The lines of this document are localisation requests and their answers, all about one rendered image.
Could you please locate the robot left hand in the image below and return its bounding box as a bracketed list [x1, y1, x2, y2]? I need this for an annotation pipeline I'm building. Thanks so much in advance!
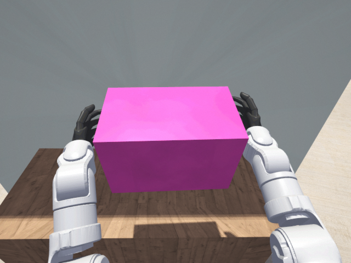
[72, 104, 102, 147]

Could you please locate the left robot forearm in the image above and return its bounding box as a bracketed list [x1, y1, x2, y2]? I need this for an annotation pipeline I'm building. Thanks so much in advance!
[48, 140, 101, 263]

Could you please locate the right robot forearm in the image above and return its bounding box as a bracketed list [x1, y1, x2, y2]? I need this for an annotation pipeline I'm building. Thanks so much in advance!
[243, 126, 342, 263]

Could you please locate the right robot upper arm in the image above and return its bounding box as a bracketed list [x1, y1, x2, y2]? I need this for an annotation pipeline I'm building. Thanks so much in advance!
[270, 224, 341, 263]

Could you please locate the robot right hand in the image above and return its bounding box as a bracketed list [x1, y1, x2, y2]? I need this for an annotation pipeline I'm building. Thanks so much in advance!
[232, 92, 262, 130]

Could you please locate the carton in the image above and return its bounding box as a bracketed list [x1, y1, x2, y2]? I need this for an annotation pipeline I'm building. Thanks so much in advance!
[93, 87, 249, 193]

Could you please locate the pedestal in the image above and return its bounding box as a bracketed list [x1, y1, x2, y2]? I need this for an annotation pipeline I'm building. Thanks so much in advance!
[0, 148, 279, 263]

